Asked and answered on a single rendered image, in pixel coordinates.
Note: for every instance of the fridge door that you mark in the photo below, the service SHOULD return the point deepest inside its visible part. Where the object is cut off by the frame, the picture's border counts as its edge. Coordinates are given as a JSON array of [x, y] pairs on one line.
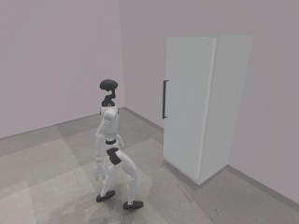
[[189, 68]]

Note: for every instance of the right robot hand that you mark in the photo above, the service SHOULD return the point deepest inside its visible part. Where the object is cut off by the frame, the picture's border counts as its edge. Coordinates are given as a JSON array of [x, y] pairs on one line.
[[99, 169]]

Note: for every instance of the left robot hand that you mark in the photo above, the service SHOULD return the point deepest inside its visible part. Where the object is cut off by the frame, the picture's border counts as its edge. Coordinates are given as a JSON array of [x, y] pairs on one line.
[[118, 138]]

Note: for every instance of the left robot foot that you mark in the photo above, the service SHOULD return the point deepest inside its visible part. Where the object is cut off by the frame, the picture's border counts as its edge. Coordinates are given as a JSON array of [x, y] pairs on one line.
[[108, 195]]

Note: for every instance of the robot left thigh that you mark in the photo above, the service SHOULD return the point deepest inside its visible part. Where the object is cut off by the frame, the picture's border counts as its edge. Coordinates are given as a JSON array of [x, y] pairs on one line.
[[113, 169]]

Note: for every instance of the right robot upper arm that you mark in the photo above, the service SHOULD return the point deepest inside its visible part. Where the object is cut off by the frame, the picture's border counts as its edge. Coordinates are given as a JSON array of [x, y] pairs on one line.
[[108, 117]]

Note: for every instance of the robot right forearm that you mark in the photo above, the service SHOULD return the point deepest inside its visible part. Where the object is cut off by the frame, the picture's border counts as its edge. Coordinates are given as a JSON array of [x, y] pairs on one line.
[[99, 147]]

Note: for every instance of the handle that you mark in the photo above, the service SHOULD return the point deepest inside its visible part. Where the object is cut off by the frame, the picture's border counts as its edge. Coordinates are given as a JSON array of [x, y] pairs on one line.
[[164, 91]]

